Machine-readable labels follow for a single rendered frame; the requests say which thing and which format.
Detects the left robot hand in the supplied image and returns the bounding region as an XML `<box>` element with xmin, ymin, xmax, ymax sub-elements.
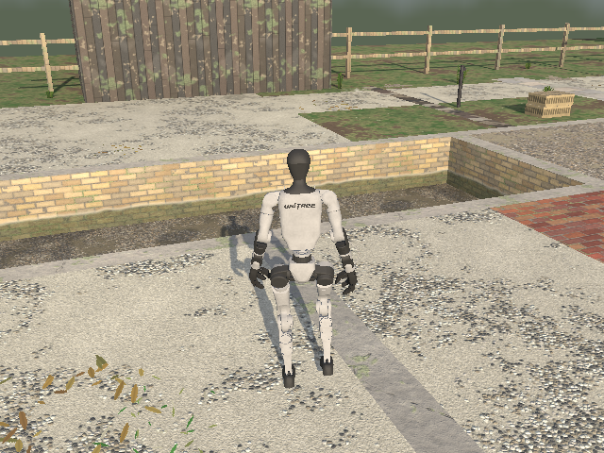
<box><xmin>249</xmin><ymin>267</ymin><xmax>270</xmax><ymax>289</ymax></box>

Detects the humanoid robot torso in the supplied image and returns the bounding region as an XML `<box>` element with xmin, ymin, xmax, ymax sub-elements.
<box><xmin>278</xmin><ymin>185</ymin><xmax>323</xmax><ymax>283</ymax></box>

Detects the right robot hand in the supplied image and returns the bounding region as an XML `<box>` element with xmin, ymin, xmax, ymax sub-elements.
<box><xmin>335</xmin><ymin>270</ymin><xmax>358</xmax><ymax>294</ymax></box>

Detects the robot left forearm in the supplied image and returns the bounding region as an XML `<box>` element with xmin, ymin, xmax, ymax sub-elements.
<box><xmin>250</xmin><ymin>230</ymin><xmax>267</xmax><ymax>270</ymax></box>

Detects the right robot upper arm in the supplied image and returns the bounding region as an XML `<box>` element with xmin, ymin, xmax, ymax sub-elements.
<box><xmin>319</xmin><ymin>189</ymin><xmax>345</xmax><ymax>243</ymax></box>

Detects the robot right forearm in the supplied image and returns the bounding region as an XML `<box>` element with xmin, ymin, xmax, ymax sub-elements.
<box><xmin>335</xmin><ymin>228</ymin><xmax>355</xmax><ymax>273</ymax></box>

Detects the robot right foot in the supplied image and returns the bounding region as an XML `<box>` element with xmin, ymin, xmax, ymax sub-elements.
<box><xmin>320</xmin><ymin>356</ymin><xmax>334</xmax><ymax>376</ymax></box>

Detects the left robot upper arm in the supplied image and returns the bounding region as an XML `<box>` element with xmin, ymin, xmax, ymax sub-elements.
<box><xmin>257</xmin><ymin>191</ymin><xmax>280</xmax><ymax>243</ymax></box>

